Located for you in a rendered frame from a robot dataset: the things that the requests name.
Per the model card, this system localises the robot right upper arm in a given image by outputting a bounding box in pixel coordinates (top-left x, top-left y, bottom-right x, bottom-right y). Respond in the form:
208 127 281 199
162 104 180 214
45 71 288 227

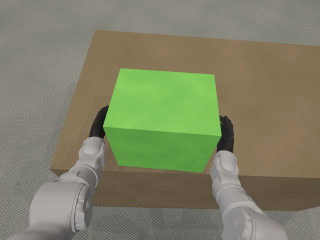
222 207 288 240

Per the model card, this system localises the left robot hand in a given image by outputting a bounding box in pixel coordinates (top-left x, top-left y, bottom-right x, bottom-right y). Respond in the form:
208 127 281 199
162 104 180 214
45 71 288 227
89 105 109 139

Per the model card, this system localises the right robot forearm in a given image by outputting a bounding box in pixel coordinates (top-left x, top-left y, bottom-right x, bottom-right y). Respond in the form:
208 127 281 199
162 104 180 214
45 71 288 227
209 150 270 225

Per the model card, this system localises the pedestal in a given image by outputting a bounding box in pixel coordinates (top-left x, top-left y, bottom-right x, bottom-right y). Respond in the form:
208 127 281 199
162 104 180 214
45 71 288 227
49 29 320 211

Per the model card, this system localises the carton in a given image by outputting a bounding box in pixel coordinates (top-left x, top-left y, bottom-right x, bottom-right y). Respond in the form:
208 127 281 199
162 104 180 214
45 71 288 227
103 68 222 173

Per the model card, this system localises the right robot hand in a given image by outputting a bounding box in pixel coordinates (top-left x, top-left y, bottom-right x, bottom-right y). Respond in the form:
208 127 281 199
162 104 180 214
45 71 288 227
216 115 234 153

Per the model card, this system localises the robot left upper arm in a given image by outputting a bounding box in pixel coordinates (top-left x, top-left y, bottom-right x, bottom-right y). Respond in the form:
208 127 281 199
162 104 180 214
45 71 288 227
6 181 93 240

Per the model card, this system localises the left robot forearm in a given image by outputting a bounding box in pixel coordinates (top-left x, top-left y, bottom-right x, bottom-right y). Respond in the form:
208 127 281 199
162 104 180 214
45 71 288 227
29 136 106 225

